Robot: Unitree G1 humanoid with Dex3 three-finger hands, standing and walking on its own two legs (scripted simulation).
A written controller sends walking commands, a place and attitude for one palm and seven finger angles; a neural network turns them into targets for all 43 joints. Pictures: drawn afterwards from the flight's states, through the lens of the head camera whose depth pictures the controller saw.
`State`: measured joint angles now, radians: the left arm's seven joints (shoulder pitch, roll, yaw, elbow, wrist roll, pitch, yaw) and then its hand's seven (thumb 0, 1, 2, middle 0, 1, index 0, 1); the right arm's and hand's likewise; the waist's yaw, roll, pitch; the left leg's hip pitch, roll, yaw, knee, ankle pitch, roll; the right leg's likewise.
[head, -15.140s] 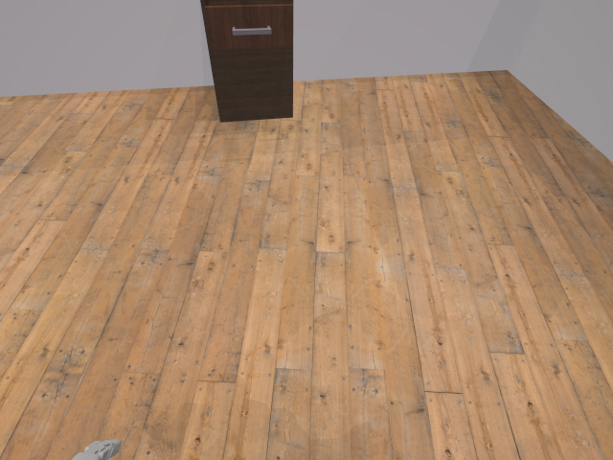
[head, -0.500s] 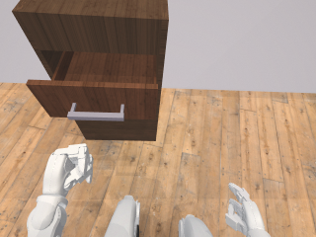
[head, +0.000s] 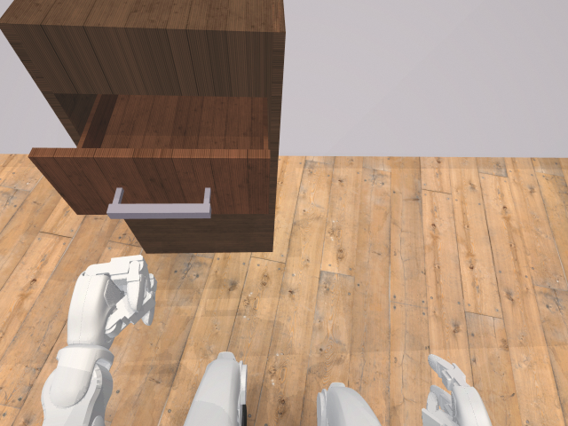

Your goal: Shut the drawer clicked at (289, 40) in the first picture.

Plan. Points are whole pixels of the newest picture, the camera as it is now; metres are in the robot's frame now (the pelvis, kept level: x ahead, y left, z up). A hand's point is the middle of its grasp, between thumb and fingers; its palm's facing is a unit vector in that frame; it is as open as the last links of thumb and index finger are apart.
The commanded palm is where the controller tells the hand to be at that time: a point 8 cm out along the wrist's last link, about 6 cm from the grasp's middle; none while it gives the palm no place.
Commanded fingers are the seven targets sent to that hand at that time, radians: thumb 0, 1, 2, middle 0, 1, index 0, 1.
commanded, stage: bring the fist close to the handle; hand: left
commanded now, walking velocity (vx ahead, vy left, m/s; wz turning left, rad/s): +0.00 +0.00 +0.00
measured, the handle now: (162, 202) +0.48 +0.25 -0.07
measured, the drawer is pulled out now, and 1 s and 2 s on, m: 0.15 0.15 0.15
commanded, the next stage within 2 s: push the drawer shut in 1.50 s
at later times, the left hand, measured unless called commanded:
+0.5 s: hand (164, 279) +0.31 +0.19 +0.00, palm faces +0.04 -1.00 -0.04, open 3.3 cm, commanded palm +0.29 +0.24 -0.01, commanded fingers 0.00 0.90 0.90 -1.40 -1.60 -1.40 -1.60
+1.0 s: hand (175, 265) +0.35 +0.19 -0.05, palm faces +0.05 -1.00 -0.05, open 3.3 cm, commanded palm +0.34 +0.24 -0.06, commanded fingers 0.00 0.90 0.90 -1.40 -1.60 -1.40 -1.60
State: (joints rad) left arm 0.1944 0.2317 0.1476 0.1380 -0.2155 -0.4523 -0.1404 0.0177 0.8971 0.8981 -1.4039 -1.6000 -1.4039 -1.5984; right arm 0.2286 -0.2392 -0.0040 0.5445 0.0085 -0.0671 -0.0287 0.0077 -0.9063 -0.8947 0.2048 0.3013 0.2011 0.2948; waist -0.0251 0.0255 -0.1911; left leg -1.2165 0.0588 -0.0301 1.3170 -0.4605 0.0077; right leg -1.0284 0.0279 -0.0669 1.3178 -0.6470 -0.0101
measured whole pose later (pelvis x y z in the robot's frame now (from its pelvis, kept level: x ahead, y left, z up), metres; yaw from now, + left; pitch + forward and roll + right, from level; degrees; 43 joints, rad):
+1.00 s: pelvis -0.01 +0.00 -0.07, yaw -2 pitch +28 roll -4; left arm -0.19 0.28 0.25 0.47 -0.19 -0.50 -0.17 0.02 0.90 0.90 -1.40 -1.60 -1.40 -1.60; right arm 0.17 -0.25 0.00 0.59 -0.01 -0.03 -0.02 0.01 -0.91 -0.89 0.21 0.30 0.20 0.29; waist -0.04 0.02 -0.23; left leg -1.55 0.08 -0.04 1.57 -0.52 0.00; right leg -1.36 0.04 -0.07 1.59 -0.72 -0.02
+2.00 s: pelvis -0.01 -0.01 -0.08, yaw -3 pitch +31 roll -5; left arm -0.44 0.37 0.35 0.69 -0.19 -0.50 -0.24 -0.01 0.86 0.91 -1.40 -1.60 -1.40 -1.60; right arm 0.18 -0.26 0.01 0.61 -0.01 0.02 -0.03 0.00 -0.91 -0.89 0.21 0.30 0.20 0.29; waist -0.06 0.02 -0.21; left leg -1.64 0.09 -0.06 1.63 -0.53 0.00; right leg -1.45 0.06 -0.08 1.65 -0.74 -0.02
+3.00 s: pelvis -0.04 +0.00 -0.11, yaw -7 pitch +33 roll -8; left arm -0.93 0.65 0.42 1.11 -0.08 -0.44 -0.22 0.01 0.73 0.96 -1.40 -1.60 -1.40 -1.60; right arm 0.25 -0.26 0.08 0.66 -0.04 0.03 -0.05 0.00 -0.91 -0.89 0.21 0.30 0.20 0.30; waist -0.17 0.01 -0.18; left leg -1.79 0.07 -0.12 1.70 -0.49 0.00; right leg -1.60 0.09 -0.11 1.70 -0.69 -0.02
